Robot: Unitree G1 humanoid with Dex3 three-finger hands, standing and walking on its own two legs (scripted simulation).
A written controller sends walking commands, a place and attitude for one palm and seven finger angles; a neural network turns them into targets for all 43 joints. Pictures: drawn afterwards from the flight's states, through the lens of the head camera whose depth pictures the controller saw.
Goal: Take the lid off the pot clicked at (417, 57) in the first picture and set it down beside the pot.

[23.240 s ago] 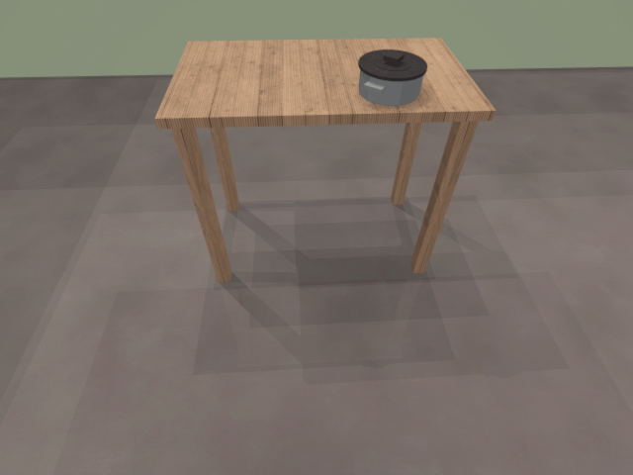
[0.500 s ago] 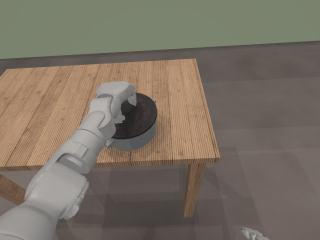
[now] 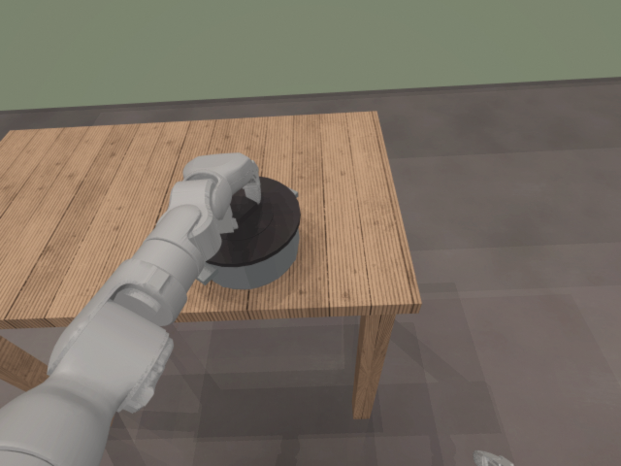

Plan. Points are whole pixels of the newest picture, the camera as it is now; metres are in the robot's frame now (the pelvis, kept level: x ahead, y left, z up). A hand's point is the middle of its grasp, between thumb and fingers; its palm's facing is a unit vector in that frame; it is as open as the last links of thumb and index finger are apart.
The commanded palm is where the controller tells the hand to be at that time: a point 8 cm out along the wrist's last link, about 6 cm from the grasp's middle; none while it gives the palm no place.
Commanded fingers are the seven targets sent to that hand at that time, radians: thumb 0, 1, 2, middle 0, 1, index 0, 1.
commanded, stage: close the fingers and squeeze the knob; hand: left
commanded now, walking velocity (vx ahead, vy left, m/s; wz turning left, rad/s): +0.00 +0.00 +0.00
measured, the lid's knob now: (238, 208) +0.47 +0.11 +0.07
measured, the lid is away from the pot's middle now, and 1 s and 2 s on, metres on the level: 0.00 0.00 0.01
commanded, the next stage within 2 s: lift the lid straight up in 0.28 s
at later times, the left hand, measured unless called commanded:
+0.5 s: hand (225, 210) +0.44 +0.12 +0.09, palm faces -0.32 -0.05 -0.95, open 7.9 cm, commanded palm +0.43 +0.13 +0.16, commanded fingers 0.00 0.58 1.06 -1.07 -1.11 -0.86 -1.00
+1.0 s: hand (219, 196) +0.44 +0.12 +0.13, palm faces -0.28 -0.05 -0.96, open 7.8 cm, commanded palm +0.42 +0.13 +0.21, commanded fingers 0.00 0.58 1.07 -1.08 -1.11 -0.86 -1.00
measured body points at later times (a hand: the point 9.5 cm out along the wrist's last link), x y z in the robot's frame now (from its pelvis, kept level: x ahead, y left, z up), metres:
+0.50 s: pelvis +0.00 +0.01 +0.00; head +0.02 -0.02 +0.45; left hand +0.45 +0.12 +0.15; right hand +0.12 -0.24 -0.13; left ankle +0.04 +0.09 -0.73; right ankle -0.05 -0.09 -0.73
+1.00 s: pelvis +0.00 +0.01 +0.00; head +0.01 -0.03 +0.45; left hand +0.45 +0.12 +0.18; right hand +0.15 -0.23 -0.12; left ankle +0.04 +0.09 -0.73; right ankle -0.05 -0.09 -0.73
